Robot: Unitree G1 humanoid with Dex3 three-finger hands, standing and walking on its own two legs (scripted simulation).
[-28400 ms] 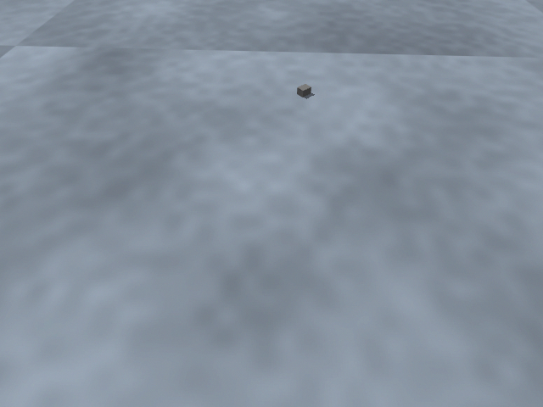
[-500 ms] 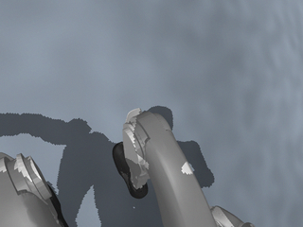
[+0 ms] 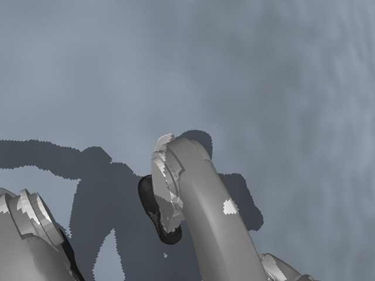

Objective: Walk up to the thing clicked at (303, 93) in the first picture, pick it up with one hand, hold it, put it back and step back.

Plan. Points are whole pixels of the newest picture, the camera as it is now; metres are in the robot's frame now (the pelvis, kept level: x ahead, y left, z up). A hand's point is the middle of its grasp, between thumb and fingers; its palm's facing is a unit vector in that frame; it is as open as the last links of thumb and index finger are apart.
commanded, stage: open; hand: left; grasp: from above
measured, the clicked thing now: out of the picture +0.41 +0.37 -0.29
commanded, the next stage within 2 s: withdraw in 0.28 s
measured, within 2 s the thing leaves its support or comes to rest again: neither
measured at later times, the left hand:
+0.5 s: hand out of the picture +0.39 +0.35 -0.26, palm faces -0.08 -0.46 -0.89, open 12.1 cm
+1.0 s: hand out of the picture +0.35 +0.37 -0.11, palm faces -0.35 -0.35 -0.87, open 12.3 cm
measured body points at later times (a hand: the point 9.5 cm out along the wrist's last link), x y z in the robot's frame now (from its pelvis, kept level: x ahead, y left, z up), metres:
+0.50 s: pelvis +0.00 +0.00 +0.00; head +0.28 +0.12 +0.32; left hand +0.39 +0.37 -0.21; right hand +0.03 -0.25 -0.04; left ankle +0.07 +0.14 -0.29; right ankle +0.13 -0.12 -0.29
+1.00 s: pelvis +0.00 -0.01 +0.03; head +0.19 +0.07 +0.43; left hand +0.37 +0.39 -0.06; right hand +0.14 -0.25 -0.08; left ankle +0.07 +0.14 -0.29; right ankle +0.13 -0.12 -0.29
